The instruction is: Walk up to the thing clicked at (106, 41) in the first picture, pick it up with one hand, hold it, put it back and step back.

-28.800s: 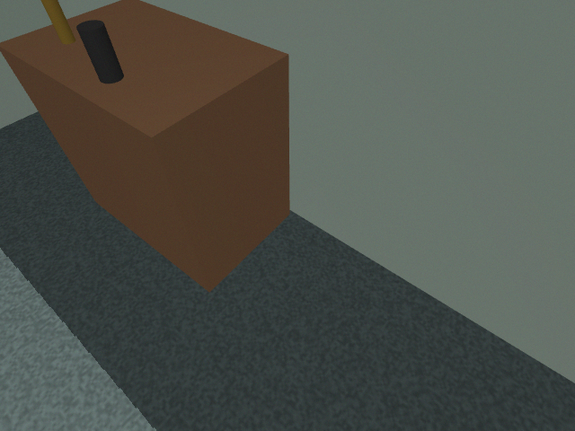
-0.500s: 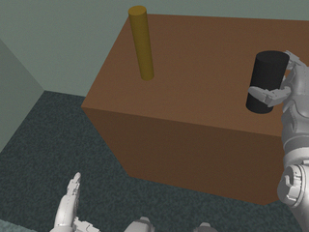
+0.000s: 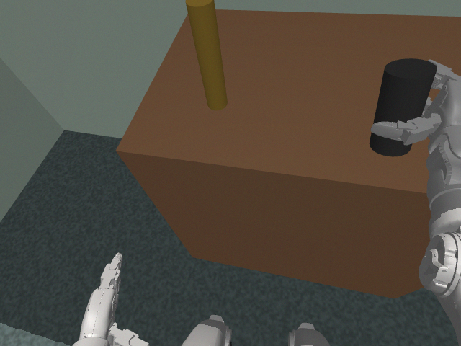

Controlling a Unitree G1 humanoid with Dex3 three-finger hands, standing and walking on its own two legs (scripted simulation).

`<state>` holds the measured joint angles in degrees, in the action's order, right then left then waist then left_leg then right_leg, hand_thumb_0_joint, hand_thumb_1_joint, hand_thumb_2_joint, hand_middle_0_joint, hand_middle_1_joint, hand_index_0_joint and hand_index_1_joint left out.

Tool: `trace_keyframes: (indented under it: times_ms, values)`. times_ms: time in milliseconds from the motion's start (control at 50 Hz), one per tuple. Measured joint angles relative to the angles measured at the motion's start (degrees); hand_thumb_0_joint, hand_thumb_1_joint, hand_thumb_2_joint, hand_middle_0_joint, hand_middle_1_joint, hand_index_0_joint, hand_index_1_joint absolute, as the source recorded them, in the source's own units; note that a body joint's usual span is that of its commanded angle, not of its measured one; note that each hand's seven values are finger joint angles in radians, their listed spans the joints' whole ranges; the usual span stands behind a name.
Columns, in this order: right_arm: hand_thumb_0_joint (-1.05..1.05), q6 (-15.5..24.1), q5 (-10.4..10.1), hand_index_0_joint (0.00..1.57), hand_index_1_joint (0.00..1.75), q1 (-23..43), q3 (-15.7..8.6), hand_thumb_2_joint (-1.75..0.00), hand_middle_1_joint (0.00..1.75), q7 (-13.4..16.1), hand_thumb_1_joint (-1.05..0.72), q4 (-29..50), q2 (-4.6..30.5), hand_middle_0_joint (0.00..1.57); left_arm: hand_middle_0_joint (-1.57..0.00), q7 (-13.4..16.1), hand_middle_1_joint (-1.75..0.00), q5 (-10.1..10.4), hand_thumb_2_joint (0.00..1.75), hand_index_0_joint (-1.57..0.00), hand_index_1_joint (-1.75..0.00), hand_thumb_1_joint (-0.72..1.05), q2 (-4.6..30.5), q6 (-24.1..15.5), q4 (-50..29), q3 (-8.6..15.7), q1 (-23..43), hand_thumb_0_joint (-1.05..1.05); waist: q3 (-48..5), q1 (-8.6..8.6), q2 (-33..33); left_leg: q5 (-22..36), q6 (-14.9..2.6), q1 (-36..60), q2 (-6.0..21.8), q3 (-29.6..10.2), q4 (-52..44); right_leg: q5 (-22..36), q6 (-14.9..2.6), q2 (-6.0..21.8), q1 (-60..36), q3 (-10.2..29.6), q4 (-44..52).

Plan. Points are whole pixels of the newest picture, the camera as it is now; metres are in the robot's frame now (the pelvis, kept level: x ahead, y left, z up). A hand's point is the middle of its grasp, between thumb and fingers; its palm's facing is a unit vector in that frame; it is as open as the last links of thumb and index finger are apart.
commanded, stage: open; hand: right
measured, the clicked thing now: (398, 110) +0.49 -0.20 +0.11
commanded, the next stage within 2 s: withdraw in 0.14 s
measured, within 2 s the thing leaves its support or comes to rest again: rests again in 0.80 s
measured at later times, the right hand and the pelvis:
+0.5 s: hand (420, 85) +0.51 -0.22 +0.14, palm faces +0.13 +0.99 +0.01, open 16.2 cm; pelvis +0.02 +0.00 +0.01, yaw +1 degrees
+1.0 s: hand out of the picture +0.51 -0.31 +0.20, palm faces +0.28 +0.94 -0.22, open 17.5 cm; pelvis +0.04 +0.00 +0.04, yaw +0 degrees
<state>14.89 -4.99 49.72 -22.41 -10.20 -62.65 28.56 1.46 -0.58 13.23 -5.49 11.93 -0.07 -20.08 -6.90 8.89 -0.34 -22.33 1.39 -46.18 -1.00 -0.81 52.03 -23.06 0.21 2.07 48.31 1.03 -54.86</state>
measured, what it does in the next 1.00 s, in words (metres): stands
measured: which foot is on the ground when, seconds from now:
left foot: down 0.00-1.00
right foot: down 0.00-1.00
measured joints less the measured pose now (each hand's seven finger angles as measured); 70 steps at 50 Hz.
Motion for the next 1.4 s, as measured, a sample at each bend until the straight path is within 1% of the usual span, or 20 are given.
trace_keyframes:
  times_ms: [100,200,300,400,480,540,620,700,760,800,840,880,920,980,1040,1080,1140,1220,1320,1400]
  values:
    - [0.0,-0.5,-0.1,0.86,0.69,-0.1,0.2,-0.46,0.72,0.1,0.56,0.4,-0.5,0.89,-0.05,-0.1,-0.05,0.2,0.04,-0.06,-0.04,-0.53,0.1,0.2,-0.9,0.0,-0.4,-0.01,-0.2,0.04,0.0,-0.2,0.09,0.3,0.1,-0.1,-0.1,-0.2,-0.09,-0.1,-0.3,-0.1,0.0]
    - [0.0,-0.3,-0.4,0.75,0.56,-0.2,-0.2,-0.34,0.57,0.3,0.59,1.0,-0.9,0.75,-0.06,-0.3,-0.05,0.1,0.05,-0.05,-0.05,-0.54,0.2,0.2,-1.4,0.4,-0.9,-0.01,-0.1,-0.14,0.1,-0.4,0.17,0.3,0.1,-0.3,-0.1,-0.4,-0.18,-0.1,-0.3,-0.3,0.1]
    - [0.01,-0.7,-0.4,0.61,0.46,-1.0,-0.6,-0.27,0.46,0.4,0.59,1.9,-1.0,0.6,-0.06,-0.7,-0.05,0.1,0.06,-0.05,-0.05,-0.55,0.2,0.9,-1.5,0.6,-1.4,-0.01,-0.3,-0.22,0.3,-0.7,0.21,0.2,0.1,-0.4,0.1,-0.7,-0.22,-0.1,-0.4,-0.4,-0.1]
    - [0.0,-2.1,0.3,0.45,0.35,-1.9,-1.2,-0.22,0.36,0.9,0.57,3.8,-0.7,0.44,-0.06,-0.4,-0.05,0.5,0.04,-0.06,-0.05,-0.53,1.4,1.3,-1.8,2.3,-0.7,-0.01,0.2,0.02,0.5,-0.6,0.24,1.3,0.0,-0.6,-0.5,-0.8,-0.26,0.0,-1.5,-0.6,0.5]
    - [-0.01,-3.8,0.0,0.33,0.28,-2.4,-2.4,-0.19,0.28,0.7,0.55,6.3,-0.6,0.32,-0.06,0.3,-0.05,1.0,0.04,-0.06,-0.04,-0.52,2.2,1.3,-0.2,2.9,-0.9,-0.01,0.0,-0.47,0.5,-0.2,0.13,3.4,-0.1,-0.7,-2.3,-0.5,-0.13,0.1,-3.7,-0.8,2.2]
    - [-0.01,-5.1,0.0,0.25,0.22,-1.5,-3.0,-0.15,0.22,0.3,0.55,6.0,1.1,0.24,-0.05,0.5,-0.05,1.4,0.03,-0.06,-0.04,-0.52,1.9,1.6,3.1,2.0,-0.4,-0.01,-0.3,-0.84,0.7,0.0,-0.04,5.7,-0.1,-0.5,-4.0,-0.3,0.02,0.2,-5.8,-0.6,3.8]
    - [-0.01,-7.1,-0.2,0.17,0.15,1.7,-3.8,-0.11,0.15,-0.6,0.56,3.6,4.8,0.16,-0.05,0.8,-0.05,1.7,0.03,-0.06,-0.04,-0.52,0.6,2.1,8.3,0.2,1.6,-0.01,-0.5,-1.49,1.3,0.3,-0.18,7.8,-0.1,-0.3,-5.7,0.1,0.15,0.2,-8.0,-0.4,5.6]
    - [-0.01,-9.4,-0.3,0.11,0.11,5.7,-1.7,-0.09,0.11,-3.6,0.58,-0.1,8.4,0.1,-0.05,1.2,-0.04,2.2,0.04,-0.06,-0.04,-0.52,-0.1,2.0,11.5,-0.7,3.6,-0.01,-0.6,-2.28,2.3,0.7,-0.16,9.7,0.3,0.0,-7.3,0.7,0.11,-0.1,-9.7,-0.2,7.3]
    - [-0.01,-11.6,-0.8,0.09,0.09,7.6,-0.9,-0.08,0.09,-6.7,0.59,-2.6,9.7,0.08,-0.05,1.7,-0.04,2.6,0.04,-0.06,-0.04,-0.53,0.3,1.3,11.5,-0.5,4.4,-0.01,-0.8,-2.6,2.8,0.9,-0.05,11.1,0.6,0.1,-8.5,1.1,0.0,-0.4,-11.0,-0.1,8.7]
    - [-0.01,-12.3,2.0,0.08,0.08,8.2,0.7,-0.07,0.08,-6.4,0.58,-3.4,10.4,0.07,-0.06,1.6,-0.05,2.8,0.04,-0.06,-0.05,-0.53,0.7,1.4,10.0,0.1,4.5,-0.01,-0.3,-2.99,2.6,1.2,0.03,12.3,0.6,-0.3,-9.4,1.5,-0.04,-0.5,-12.5,-0.5,9.9]
    - [-0.01,-12.7,3.6,0.07,0.07,8.6,2.4,-0.06,0.07,-5.1,0.57,-4.8,10.9,0.06,-0.06,1.3,-0.05,3.0,0.04,-0.06,-0.05,-0.53,1.1,1.3,8.6,0.7,4.1,-0.01,0.1,-3.2,2.1,1.6,0.05,13.3,0.8,-0.5,-10.5,2.0,-0.06,-0.6,-13.8,-0.7,11.3]
    - [-0.01,-13.4,5.0,0.07,0.07,8.0,2.9,-0.05,0.07,-4.3,0.56,-4.8,11.1,0.06,-0.06,0.5,-0.05,3.1,0.04,-0.06,-0.05,-0.53,1.6,1.5,7.7,1.0,3.1,-0.01,0.4,-3.32,1.5,2.0,0.01,14.0,0.9,-0.6,-11.5,2.5,-0.04,-0.7,-14.7,-0.9,12.7]
    - [-0.01,-14.0,6.1,0.07,0.06,6.4,1.9,-0.05,0.06,-3.4,0.55,-3.5,11.5,0.06,-0.06,-0.3,-0.05,3.3,0.04,-0.06,-0.05,-0.53,1.8,2.0,7.1,0.7,1.9,-0.01,0.8,-3.43,0.9,2.3,-0.06,14.3,0.9,-0.8,-12.2,2.9,0.03,-0.6,-15.2,-1.2,13.6]
    - [-0.01,-14.4,7.1,0.07,0.06,3.2,-0.7,-0.04,0.06,-1.7,0.55,-0.4,12.5,0.06,-0.06,-1.7,-0.05,3.3,0.04,-0.06,-0.05,-0.52,1.7,2.8,7.9,0.5,0.4,-0.01,1.3,-3.62,0.5,2.7,-0.17,14.9,0.6,-1.0,-13.4,3.1,0.18,-0.4,-15.7,-1.3,14.5]
    - [-0.01,-14.4,7.6,0.07,0.06,-0.4,-3.7,-0.04,0.06,0.6,0.56,2.9,13.5,0.06,-0.05,-2.4,-0.05,3.4,0.04,-0.06,-0.04,-0.52,1.6,4.1,9.4,1.0,-0.5,-0.01,1.4,-4.22,0.9,3.2,-0.16,15.7,0.4,-1.1,-14.6,3.1,0.18,-0.2,-16.3,-1.4,15.2]
    - [-0.01,-13.9,7.4,0.07,0.06,-2.9,-4.7,-0.04,0.06,2.4,0.57,5.3,13.9,0.06,-0.05,-2.5,-0.05,3.3,0.04,-0.06,-0.04,-0.52,1.9,4.6,10.7,2.0,-0.4,-0.01,1.3,-4.98,1.5,3.4,-0.12,16.5,0.3,-1.1,-15.5,3.0,0.13,0.0,-16.9,-1.4,15.4]
    - [-0.01,-12.5,6.7,0.07,0.06,-7.3,-3.7,-0.04,0.06,4.6,0.58,9.0,13.0,0.06,-0.05,-1.9,-0.04,3.4,0.04,-0.06,-0.04,-0.52,2.5,4.7,12.1,3.5,0.3,-0.01,0.7,-6.59,2.5,3.5,0.05,17.9,0.3,-1.0,-16.4,2.7,-0.1,0.0,-17.8,-1.4,15.5]
    - [-0.01,-11.9,5.8,0.06,0.06,-15.6,-1.2,-0.04,0.06,5.9,0.58,17.9,8.9,0.06,-0.05,-1.4,-0.04,3.4,0.06,-0.05,-0.04,-0.53,2.4,4.7,9.9,3.7,1.6,-0.02,-0.4,-8.41,2.7,3.2,0.24,20.3,0.8,-1.0,-16.9,2.6,-0.36,-0.5,-20.3,-1.4,16.3]
    - [-0.01,-13.0,3.6,0.06,0.06,-33.8,1.9,-0.05,0.06,6.1,0.57,38.6,1.9,0.06,-0.05,-2.2,-0.04,4.2,0.06,-0.05,-0.04,-0.53,1.7,3.6,6.3,5.1,1.0,-0.01,-1.3,-9.83,2.9,2.9,0.32,24.3,1.2,-0.9,-17.8,2.5,-0.52,-0.9,-24.5,-1.5,17.6]
    - [-0.01,-14.7,1.8,0.06,0.06,-47.8,2.9,-0.05,0.06,6.4,0.57,55.4,-3.4,0.06,-0.05,-3.1,-0.05,5.2,0.06,-0.05,-0.05,-0.53,0.7,5.8,8.6,6.6,0.0,-0.01,0.0,-10.67,2.7,3.0,0.27,26.7,1.3,-0.6,-18.5,2.8,-0.42,-1.0,-26.8,-1.1,18.3]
